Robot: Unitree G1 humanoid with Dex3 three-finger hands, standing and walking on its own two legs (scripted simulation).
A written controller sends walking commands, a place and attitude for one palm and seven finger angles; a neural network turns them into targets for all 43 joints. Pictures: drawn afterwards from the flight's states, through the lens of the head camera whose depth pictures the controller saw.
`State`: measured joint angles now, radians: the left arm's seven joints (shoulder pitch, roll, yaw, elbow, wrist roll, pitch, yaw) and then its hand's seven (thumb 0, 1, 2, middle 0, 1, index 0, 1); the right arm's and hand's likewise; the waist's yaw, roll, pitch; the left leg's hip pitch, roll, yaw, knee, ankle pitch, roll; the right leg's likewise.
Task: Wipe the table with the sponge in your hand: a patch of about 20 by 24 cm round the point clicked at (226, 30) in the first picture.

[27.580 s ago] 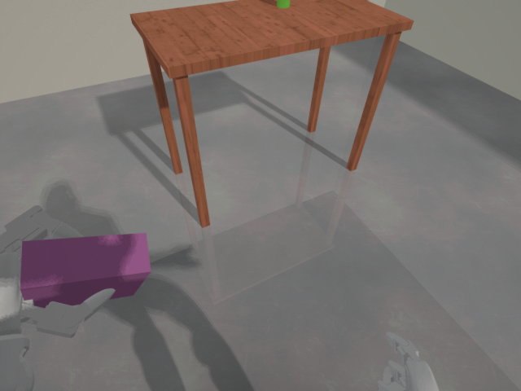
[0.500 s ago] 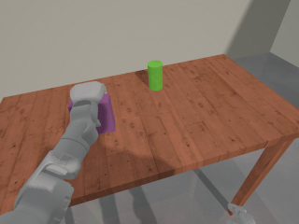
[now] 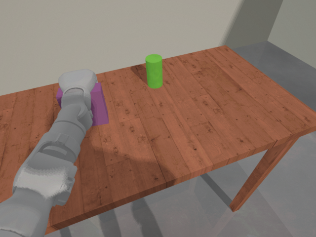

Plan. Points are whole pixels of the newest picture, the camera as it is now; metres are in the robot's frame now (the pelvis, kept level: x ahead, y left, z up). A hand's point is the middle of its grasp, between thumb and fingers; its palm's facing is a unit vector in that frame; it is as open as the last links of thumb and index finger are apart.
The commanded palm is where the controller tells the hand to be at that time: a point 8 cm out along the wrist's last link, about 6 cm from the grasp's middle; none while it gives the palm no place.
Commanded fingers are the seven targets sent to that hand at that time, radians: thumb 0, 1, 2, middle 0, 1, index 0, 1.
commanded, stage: wipe back along the third lane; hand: left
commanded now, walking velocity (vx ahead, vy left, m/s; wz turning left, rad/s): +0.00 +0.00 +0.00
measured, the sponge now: (86, 111) +0.44 +0.21 +0.09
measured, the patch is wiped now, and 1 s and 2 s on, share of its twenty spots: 1.00 1.00 1.00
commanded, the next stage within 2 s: slide back across to the middle lane in 1.72 s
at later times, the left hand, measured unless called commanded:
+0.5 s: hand (83, 100) +0.45 +0.21 +0.13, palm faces +0.06 -0.03 -1.00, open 9.4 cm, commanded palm +0.40 +0.20 +0.16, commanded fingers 0.00 0.10 1.30 -1.20 -1.60 -1.20 -1.60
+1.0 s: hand (86, 110) +0.40 +0.19 +0.13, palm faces +0.09 -0.07 -0.99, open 9.4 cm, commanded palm +0.36 +0.18 +0.17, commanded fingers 0.00 0.10 1.30 -1.20 -1.60 -1.20 -1.60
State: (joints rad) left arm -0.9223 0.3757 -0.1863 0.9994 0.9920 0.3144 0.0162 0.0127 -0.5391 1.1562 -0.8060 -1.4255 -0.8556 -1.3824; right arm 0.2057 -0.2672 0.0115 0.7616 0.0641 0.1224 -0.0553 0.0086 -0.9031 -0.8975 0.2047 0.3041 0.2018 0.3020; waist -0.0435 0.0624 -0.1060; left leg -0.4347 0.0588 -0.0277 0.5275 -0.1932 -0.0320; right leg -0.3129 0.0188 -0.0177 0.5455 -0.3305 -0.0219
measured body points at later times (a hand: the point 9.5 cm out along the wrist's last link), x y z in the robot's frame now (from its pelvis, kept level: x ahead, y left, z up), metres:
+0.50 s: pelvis +0.02 +0.02 +0.00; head +0.01 +0.00 +0.45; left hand +0.44 +0.21 +0.19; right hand +0.17 -0.22 -0.12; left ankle +0.04 +0.16 -0.73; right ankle -0.04 -0.11 -0.73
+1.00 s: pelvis +0.03 +0.01 +0.00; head +0.02 -0.03 +0.45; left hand +0.39 +0.19 +0.19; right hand +0.25 -0.19 -0.10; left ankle +0.04 +0.16 -0.73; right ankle -0.03 -0.11 -0.73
